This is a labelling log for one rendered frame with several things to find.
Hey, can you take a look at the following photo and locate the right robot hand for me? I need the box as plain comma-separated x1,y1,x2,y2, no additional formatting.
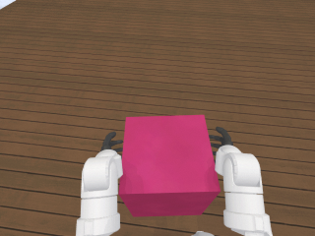
209,127,233,163

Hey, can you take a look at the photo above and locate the left robot hand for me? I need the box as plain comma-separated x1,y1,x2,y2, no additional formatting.
100,132,123,159

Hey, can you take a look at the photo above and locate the robot left forearm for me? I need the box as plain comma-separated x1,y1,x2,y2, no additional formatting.
76,149,123,236

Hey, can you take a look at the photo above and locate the robot right forearm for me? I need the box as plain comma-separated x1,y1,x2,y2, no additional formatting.
215,145,273,236

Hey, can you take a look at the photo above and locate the carton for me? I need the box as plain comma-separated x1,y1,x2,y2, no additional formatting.
118,114,221,217

